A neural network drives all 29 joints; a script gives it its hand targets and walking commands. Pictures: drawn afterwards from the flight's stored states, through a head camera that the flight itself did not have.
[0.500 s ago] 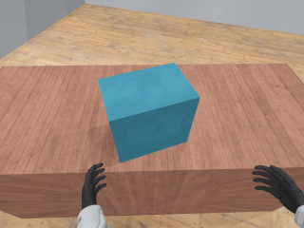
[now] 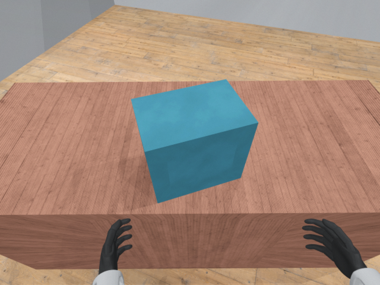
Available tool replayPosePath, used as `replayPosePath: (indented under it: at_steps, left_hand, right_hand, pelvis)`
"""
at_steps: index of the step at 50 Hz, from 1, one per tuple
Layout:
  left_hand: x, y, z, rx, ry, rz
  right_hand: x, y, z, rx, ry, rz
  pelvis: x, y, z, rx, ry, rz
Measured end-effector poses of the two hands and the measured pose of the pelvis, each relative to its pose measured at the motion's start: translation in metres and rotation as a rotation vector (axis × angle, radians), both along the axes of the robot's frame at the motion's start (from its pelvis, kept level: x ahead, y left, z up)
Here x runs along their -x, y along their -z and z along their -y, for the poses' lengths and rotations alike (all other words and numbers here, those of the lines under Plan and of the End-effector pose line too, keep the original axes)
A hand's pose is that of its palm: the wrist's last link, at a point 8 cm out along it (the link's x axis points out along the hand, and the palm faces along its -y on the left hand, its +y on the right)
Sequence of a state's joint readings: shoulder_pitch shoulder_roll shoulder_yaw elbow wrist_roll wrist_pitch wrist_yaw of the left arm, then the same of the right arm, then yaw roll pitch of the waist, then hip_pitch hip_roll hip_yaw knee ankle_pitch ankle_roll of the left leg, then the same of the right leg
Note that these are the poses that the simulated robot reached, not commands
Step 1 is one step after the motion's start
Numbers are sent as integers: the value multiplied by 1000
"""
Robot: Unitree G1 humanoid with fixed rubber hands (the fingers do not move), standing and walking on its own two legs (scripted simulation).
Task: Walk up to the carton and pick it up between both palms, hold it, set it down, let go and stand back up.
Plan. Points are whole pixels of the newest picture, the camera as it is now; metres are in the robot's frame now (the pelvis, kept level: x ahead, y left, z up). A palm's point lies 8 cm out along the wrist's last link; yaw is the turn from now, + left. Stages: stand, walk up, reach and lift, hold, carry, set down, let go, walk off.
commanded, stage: set down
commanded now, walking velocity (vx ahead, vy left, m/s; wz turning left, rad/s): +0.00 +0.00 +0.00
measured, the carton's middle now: (191, 142) +0.45 +0.05 +0.00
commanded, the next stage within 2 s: let go in 1.20 s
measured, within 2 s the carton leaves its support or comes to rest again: neither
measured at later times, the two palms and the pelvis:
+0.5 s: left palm (109, 266) +0.15 +0.21 -0.06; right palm (325, 258) +0.19 -0.24 -0.05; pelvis +0.01 +0.01 +0.00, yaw +0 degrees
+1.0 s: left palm (103, 262) +0.16 +0.22 -0.07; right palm (318, 274) +0.16 -0.23 -0.06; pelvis +0.00 +0.01 +0.00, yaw -1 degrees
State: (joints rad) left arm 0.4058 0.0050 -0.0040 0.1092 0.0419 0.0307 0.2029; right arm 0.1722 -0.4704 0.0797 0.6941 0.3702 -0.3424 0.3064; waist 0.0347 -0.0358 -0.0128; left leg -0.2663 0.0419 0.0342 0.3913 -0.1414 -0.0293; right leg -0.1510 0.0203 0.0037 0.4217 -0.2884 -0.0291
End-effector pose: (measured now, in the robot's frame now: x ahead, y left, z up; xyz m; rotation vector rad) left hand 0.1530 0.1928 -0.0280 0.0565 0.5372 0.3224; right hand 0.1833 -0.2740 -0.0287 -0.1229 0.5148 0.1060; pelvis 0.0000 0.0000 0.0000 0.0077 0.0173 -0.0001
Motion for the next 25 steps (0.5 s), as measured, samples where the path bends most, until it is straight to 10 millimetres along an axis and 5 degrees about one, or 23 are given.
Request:
replayPosePath:
  at_steps: [25]
  left_hand:
    - [0, 34, -13, 13, 97, -185]
  right_hand:
    - [-7, 22, -30, 62, 32, -122]
  pelvis:
    - [-7, -3, -10, -4, -1, 27]
